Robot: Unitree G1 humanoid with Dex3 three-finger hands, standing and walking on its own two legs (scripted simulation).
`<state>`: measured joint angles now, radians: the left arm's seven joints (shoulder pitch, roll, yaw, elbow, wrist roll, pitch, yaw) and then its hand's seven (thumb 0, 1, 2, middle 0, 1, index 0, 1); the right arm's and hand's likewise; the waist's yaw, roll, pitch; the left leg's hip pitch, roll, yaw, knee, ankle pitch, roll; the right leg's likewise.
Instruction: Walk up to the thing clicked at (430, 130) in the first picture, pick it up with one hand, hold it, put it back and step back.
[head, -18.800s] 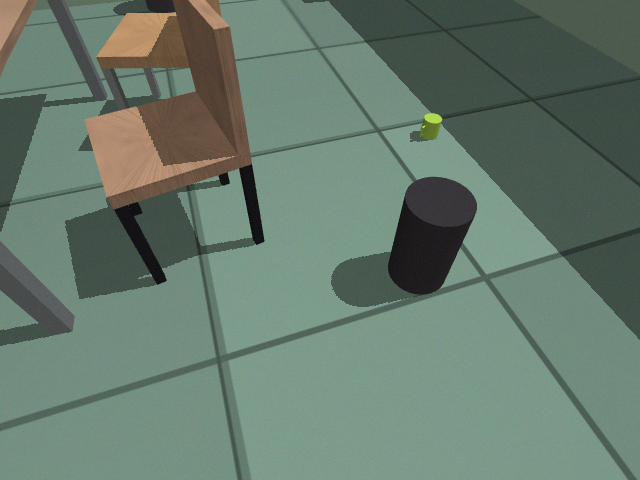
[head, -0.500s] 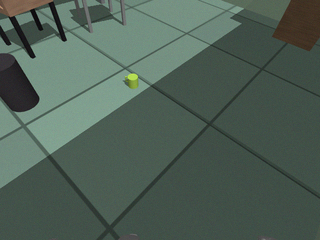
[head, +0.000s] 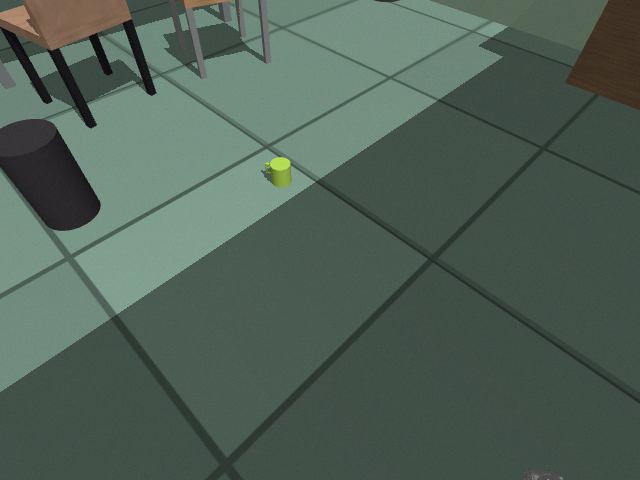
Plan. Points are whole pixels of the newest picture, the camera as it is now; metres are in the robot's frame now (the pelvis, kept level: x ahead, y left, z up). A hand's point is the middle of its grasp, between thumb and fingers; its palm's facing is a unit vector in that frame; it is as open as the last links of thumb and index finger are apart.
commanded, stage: walk up
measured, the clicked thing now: (277, 171) +1.46 +0.20 -0.72
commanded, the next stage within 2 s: stand in 0.06 s
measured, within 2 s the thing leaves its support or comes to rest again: neither
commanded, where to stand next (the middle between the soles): +0.07 +0.00 m, yaw -3 degrees
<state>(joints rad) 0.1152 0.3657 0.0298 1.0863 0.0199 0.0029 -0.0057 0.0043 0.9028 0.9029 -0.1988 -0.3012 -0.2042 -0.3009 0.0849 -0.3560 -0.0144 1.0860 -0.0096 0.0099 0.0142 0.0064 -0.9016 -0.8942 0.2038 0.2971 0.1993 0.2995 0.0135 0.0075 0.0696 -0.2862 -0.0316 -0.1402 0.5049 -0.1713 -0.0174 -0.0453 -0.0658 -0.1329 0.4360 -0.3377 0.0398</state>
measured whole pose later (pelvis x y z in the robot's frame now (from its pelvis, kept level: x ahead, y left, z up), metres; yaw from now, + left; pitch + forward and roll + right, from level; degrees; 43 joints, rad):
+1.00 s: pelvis +0.00 +0.00 +0.01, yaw -4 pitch -3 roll -1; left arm 0.13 0.36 0.01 1.11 0.01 0.01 -0.01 0.00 0.90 0.90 -0.20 -0.30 -0.20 -0.30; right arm 0.08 -0.34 0.00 1.14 0.00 0.01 0.01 0.01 -0.90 -0.89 0.20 0.30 0.20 0.30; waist 0.00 -0.01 0.06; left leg -0.22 0.01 -0.08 0.39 -0.12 -0.03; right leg -0.02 -0.04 -0.07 0.35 -0.28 0.03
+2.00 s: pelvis +0.00 -0.01 +0.01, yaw -4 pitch -3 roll +0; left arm 0.14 0.36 0.01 1.10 0.01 0.01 -0.01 0.00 0.90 0.90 -0.20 -0.30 -0.20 -0.30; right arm 0.09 -0.35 0.01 1.13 -0.01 0.00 0.00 0.01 -0.90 -0.89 0.20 0.30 0.20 0.30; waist 0.01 0.00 0.06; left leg -0.21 0.02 -0.07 0.39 -0.13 -0.04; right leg -0.02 -0.04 -0.06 0.34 -0.28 0.03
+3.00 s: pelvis +0.08 +0.05 -0.02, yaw -2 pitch -4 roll +0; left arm 0.30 0.47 0.10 1.03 0.04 -0.01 -0.05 0.01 0.90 0.90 -0.20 -0.30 -0.20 -0.30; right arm 0.20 -0.43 -0.12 0.97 -0.04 -0.05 0.07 0.01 -0.90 -0.89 0.20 0.30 0.20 0.30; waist 0.01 -0.05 0.09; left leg -0.39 0.02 0.06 0.67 -0.20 0.02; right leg -0.11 -0.11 0.01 0.85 -0.54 -0.04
